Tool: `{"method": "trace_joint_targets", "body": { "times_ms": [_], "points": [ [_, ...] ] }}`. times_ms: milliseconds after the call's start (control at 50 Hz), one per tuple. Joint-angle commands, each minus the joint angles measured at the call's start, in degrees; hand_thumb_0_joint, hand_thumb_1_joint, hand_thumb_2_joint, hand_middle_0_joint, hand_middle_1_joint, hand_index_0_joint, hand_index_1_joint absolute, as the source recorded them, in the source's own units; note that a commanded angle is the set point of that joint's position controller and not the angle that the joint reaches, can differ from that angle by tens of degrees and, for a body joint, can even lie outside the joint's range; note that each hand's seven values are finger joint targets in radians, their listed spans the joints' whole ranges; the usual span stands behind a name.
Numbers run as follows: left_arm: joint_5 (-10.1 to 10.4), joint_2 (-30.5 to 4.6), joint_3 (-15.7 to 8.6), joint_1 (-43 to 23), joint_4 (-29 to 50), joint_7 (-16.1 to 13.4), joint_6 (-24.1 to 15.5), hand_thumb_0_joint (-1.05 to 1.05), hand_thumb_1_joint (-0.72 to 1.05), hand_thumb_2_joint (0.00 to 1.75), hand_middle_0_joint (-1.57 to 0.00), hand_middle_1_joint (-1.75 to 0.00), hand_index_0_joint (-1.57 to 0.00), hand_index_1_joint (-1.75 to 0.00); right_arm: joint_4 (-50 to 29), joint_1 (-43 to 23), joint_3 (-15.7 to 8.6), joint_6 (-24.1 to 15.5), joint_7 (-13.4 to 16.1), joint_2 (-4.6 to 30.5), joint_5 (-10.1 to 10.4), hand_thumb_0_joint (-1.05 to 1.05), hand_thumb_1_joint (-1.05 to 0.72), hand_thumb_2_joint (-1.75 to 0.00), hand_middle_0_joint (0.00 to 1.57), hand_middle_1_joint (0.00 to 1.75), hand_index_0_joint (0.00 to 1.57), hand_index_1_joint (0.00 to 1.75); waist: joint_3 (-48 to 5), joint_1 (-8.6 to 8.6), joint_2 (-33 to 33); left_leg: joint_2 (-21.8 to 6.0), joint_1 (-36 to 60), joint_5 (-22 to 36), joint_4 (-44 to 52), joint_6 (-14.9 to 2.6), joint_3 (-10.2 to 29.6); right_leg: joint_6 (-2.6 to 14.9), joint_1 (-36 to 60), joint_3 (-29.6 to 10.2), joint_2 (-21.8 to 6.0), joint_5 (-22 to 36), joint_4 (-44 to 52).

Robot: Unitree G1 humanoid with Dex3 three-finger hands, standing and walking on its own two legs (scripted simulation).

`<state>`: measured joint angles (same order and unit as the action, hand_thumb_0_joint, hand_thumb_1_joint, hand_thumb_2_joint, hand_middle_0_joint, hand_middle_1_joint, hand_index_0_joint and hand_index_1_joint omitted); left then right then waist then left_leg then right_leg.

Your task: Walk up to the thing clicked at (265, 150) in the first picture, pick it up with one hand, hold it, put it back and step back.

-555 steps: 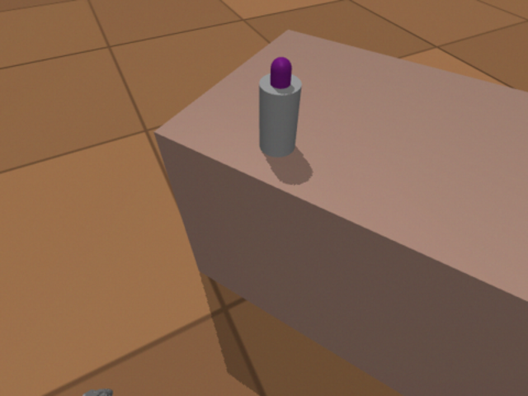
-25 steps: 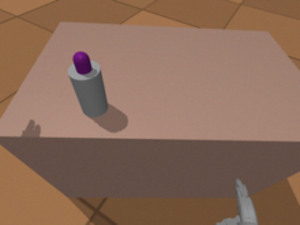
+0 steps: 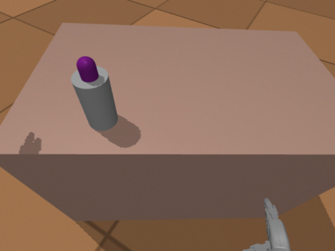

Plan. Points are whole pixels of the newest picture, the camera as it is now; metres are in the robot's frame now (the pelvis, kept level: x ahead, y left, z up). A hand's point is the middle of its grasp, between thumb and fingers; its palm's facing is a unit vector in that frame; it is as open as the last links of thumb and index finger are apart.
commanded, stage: go down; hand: left
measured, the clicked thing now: (95, 93) +0.47 +0.19 +0.10
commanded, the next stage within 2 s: approach in 0.20 s
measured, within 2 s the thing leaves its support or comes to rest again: neither
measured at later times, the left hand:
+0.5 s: hand out of the picture +0.37 +0.37 +0.17, palm faces +0.16 -0.99 -0.01, open 17.7 cm
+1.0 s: hand (80, 106) +0.45 +0.23 +0.07, palm faces +0.13 -0.99 +0.04, open 17.6 cm
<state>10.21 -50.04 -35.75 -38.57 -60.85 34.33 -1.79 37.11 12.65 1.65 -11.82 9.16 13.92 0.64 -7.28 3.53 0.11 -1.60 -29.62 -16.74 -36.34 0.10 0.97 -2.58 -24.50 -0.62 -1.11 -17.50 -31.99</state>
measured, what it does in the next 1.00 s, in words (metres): stands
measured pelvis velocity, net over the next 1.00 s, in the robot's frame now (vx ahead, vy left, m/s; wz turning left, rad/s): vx -0.01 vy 0.00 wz -0.03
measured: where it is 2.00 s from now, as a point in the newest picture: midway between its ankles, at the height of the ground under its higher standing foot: outside the picture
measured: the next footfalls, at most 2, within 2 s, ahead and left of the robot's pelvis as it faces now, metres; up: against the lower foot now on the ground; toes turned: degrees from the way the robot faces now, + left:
none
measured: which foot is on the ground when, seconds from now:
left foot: down 0.00-1.00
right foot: down 0.00-1.00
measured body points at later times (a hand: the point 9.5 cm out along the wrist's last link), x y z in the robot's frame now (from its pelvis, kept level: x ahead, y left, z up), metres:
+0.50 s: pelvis +0.00 +0.00 +0.00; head +0.03 +0.02 +0.45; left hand +0.36 +0.42 +0.17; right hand +0.15 -0.25 -0.08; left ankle +0.01 +0.12 -0.73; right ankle -0.02 -0.15 -0.73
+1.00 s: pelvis -0.01 +0.00 -0.03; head +0.06 +0.02 +0.41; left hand +0.43 +0.28 +0.07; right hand +0.12 -0.28 -0.08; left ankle +0.01 +0.12 -0.73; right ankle -0.02 -0.15 -0.73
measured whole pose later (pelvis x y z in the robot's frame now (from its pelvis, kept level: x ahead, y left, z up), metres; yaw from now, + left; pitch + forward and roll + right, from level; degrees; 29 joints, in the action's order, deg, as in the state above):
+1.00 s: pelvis -0.01 +0.00 -0.03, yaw -2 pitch +14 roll -2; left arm 9.6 -27.1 -25.4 -37.2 -51.2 12.3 -14.5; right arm 20.7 18.1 -2.6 -5.8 2.1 14.5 -0.9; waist -6.1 6.8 -0.2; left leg -3.2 -42.1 -22.5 -50.4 0.7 0.6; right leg -2.3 -37.8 -1.6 0.6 -23.2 -46.7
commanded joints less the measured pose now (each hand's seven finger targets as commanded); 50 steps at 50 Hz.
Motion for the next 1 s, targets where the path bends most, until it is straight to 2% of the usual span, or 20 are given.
{"method": "trace_joint_targets", "body": {
  "times_ms": [0,60,100,120,220,240,260,280,320,340,400,420,500,680,760,860,920,940,960,980],
  "points": [
    [1.89,-24.0,-3.12,-22.41,17.36,-0.38,-3.51,0.0,-0.59,0.06,-0.05,-0.06,-0.06,-0.06,-7.41,-3.62,-1.28,-3.28,0.85,5.98,0.24,0.0,0.54,-0.05,0.05,0.05,0.05,0.05,-20.13,-1.59,12.34,1.18,20.58,24.41,1.8,-0.84,0.15,2.7,1.25,2.84,1.72,18.4,2.63],
    [2.13,-16.16,2.47,-18.16,10.43,0.06,-2.04,0.0,-0.61,0.07,-0.05,-0.06,-0.05,-0.06,-4.9,-5.84,-2.56,-3.25,0.97,7.36,0.44,0.0,0.53,-0.05,0.05,0.05,0.05,0.05,-12.26,-0.16,9.31,0.91,16.79,17.86,3.48,-0.81,0.31,2.98,-2.24,2.83,2.08,12.85,3.31],
    [1.82,-19.06,1.4,-19.36,9.74,-0.02,-2.48,0.0,-0.61,0.06,-0.06,-0.05,-0.06,-0.06,-6.84,-7.46,-2.94,-3.67,1.11,8.98,0.29,0.0,0.53,-0.05,0.05,0.05,0.05,0.05,-13.35,-0.27,9.11,1.02,16.18,13.9,3.85,-0.76,0.47,3.03,-2.73,3.0,2.08,10.03,3.74],
    [1.96,-23.56,-1.52,-22.52,14.8,-0.34,-3.4,0.0,-0.61,0.05,-0.06,-0.06,-0.06,-0.06,-5.62,-5.08,-3.88,-3.44,1.21,9.57,0.12,0.0,0.54,-0.05,0.05,0.05,0.05,0.05,-15.23,-0.86,11.08,1.1,16.69,14.49,3.55,-0.63,0.4,3.09,-1.83,3.15,1.98,10.95,3.33],
    [2.6,-22.21,-2.28,-20.86,15.26,-0.48,-3.89,0.0,-0.61,0.05,-0.06,-0.07,-0.07,-0.06,-6.68,-2.71,-2.32,-3.19,0.99,7.32,0.21,0.0,0.53,-0.05,0.05,0.05,0.05,0.05,-17.36,-0.5,9.07,1.5,18.67,18.36,1.9,-1.41,0.0,2.38,-0.02,2.78,1.64,15.09,2.93],
    [2.76,-23.92,-3.14,-22.89,19.19,-0.58,-4.27,0.0,-0.61,0.05,-0.06,-0.07,-0.07,-0.06,-8.07,-3.2,-4.06,-3.36,1.22,9.46,0.14,0.0,0.53,-0.05,0.05,0.05,0.05,0.05,-20.02,-0.32,10.05,1.47,20.23,19.81,1.76,-1.28,-0.07,2.39,0.76,2.78,1.64,16.44,2.77],
    [2.4,-23.24,-2.88,-20.73,16.33,-0.64,-3.6,0.0,-0.61,0.04,-0.06,-0.06,-0.07,-0.06,-5.68,-1.18,-3.62,-3.01,1.29,8.33,0.02,0.0,0.53,-0.05,0.05,0.05,0.05,0.05,-19.91,-0.16,10.16,1.44,20.41,21.84,1.21,-1.45,0.09,2.32,0.35,2.79,1.53,17.98,2.34],
    [2.45,-18.97,-0.21,-17.88,11.69,-0.21,-2.83,0.0,-0.6,0.12,-0.07,-0.1,-0.05,-0.12,-5.62,-1.72,-2.98,-2.93,0.92,7.8,0.21,0.0,0.53,-0.05,0.05,0.05,0.05,0.05,-16.32,0.11,8.3,1.18,18.81,20.83,1.76,-1.41,0.32,2.48,-1.18,2.98,1.77,16.39,2.54],
    [2.33,-19.81,-0.39,-18.85,15.13,-0.43,-2.91,0.0,-0.61,0.04,-0.07,-0.06,-0.06,-0.08,-6.77,-4.58,-2.13,-3.22,0.73,7.11,0.3,0.0,0.55,-0.05,0.05,0.05,0.05,0.05,-15.35,-1.35,9.95,1.22,17.65,18.8,2.49,-0.96,0.36,2.81,-1.37,3.08,1.79,14.13,2.69],
    [2.08,-17.3,1.32,-19.07,14.22,-0.41,-2.82,0.0,-0.61,0.04,-0.06,-0.06,-0.05,-0.07,-6.2,-4.07,-0.66,-3.23,0.54,5.31,0.34,0.0,0.55,-0.05,0.05,0.05,0.05,0.05,-14.61,-0.96,10.08,1.0,17.59,17.76,2.8,-0.77,0.44,3.06,-2.45,3.37,2.03,12.68,2.46],
    [2.43,-14.21,2.72,-17.62,11.98,-0.72,-3.06,0.0,-0.61,0.05,-0.05,-0.05,-0.04,-0.07,-5.85,-3.84,-1.49,-3.22,0.13,6.46,0.1,0.0,0.55,-0.05,0.05,0.05,0.05,0.05,-12.51,-0.4,10.1,0.17,15.96,15.6,3.48,-0.36,1.07,3.29,-4.19,3.95,2.48,10.06,1.95],
    [2.79,-10.96,4.67,-17.25,8.36,-0.72,-3.13,0.0,-0.61,0.05,-0.06,-0.06,-0.05,-0.07,-7.21,-5.16,-1.8,-3.37,0.06,7.15,0.08,0.0,0.56,-0.05,0.05,0.05,0.05,0.05,-11.82,0.73,7.75,0.01,15.43,14.35,3.18,-0.58,1.16,3.15,-5.17,3.82,2.52,9.08,1.89],
    [3.46,-9.24,4.85,-21.08,11.79,-2.02,-6.37,0.0,-0.61,0.05,-0.05,-0.05,-0.05,-0.06,-9.91,-4.35,-2.67,-3.73,0.0,8.45,-0.28,0.0,0.56,-0.04,0.05,0.05,0.05,0.05,-14.65,1.91,6.65,0.26,15.92,13.6,1.15,-0.97,0.91,2.78,-6.87,3.57,2.34,9.54,0.53],
    [3.31,0.29,8.51,-22.25,15.69,-8.8,-12.97,0.0,-0.61,0.04,-0.06,-0.06,-0.06,-0.07,-15.93,-0.55,-3.99,-2.18,-2.58,8.35,-0.76,0.0,0.56,-0.04,0.05,0.05,0.05,0.05,-19.6,3.48,7.28,0.04,15.82,15.42,-4.75,-0.79,0.94,2.61,-11.68,3.3,2.01,10.47,-4.35],
    [1.66,-4.19,5.25,-24.39,19.41,-14.08,-16.29,0.0,-0.61,0.03,-0.06,-0.06,-0.07,-0.06,-18.86,0.44,-5.58,-0.42,-4.3,9.15,-1.21,0.0,0.56,-0.04,0.05,0.05,0.05,0.05,-21.14,1.61,10.29,-0.27,12.59,15.3,-7.32,-0.08,0.99,3.02,-11.43,2.99,1.89,9.57,-7.2],
    [0.96,-1.31,4.67,-25.32,25.98,-20.58,-18.15,0.0,-0.61,0.03,-0.06,-0.07,-0.08,-0.06,-24.97,1.04,-7.76,1.69,-6.09,9.23,-1.59,0.0,0.55,-0.04,0.05,0.05,0.05,0.05,-27.05,-0.27,12.07,-0.17,11.71,16.46,-9.45,0.4,0.5,3.13,-7.6,2.61,2.06,11.29,-9.77],
    [0.51,6.07,8.81,-19.41,22.19,-22.82,-16.61,0.0,-0.58,0.03,-0.06,-0.06,-0.07,-0.05,-27.21,1.88,-7.52,3.02,-6.62,8.49,-1.44,0.0,0.54,-0.05,0.05,0.05,0.05,0.05,-25.98,0.13,8.56,-0.41,9.31,17.09,-9.93,0.02,0.41,2.94,-6.86,2.28,2.49,12.67,-10.41],
    [0.34,5.16,8.18,-19.95,25.71,-23.73,-16.65,0.0,-0.57,0.03,-0.06,-0.05,-0.07,-0.05,-25.98,3.32,-8.43,3.48,-6.6,8.73,-1.29,0.0,0.53,-0.05,0.05,0.05,0.05,0.05,-26.59,-0.49,8.96,-0.42,8.68,17.49,-9.81,0.07,0.27,2.95,-5.84,2.17,2.49,13.48,-10.87],
    [-0.31,7.94,9.95,-17.05,21.37,-23.94,-15.82,0.0,-0.58,0.02,-0.06,-0.05,-0.07,-0.04,-26.34,2.05,-7.81,3.87,-6.76,8.08,-1.25,0.0,0.53,-0.05,0.05,0.05,0.05,0.05,-25.19,-0.25,7.45,-0.45,7.23,17.02,-9.98,-0.09,0.24,2.89,-6.44,2.03,2.56,13.44,-10.86],
    [-0.13,8.3,10.67,-18.79,25.62,-24.08,-15.91,0.0,-0.58,0.02,-0.06,-0.05,-0.08,-0.04,-27.69,2.42,-7.48,4.07,-6.86,7.37,-1.1,0.0,0.53,-0.05,0.05,0.05,0.05,0.05,-26.45,0.08,7.54,-0.28,7.04,17.17,-10.3,-0.33,-0.14,2.57,-5.16,1.8,2.45,15.26,-11.09]
  ]
}}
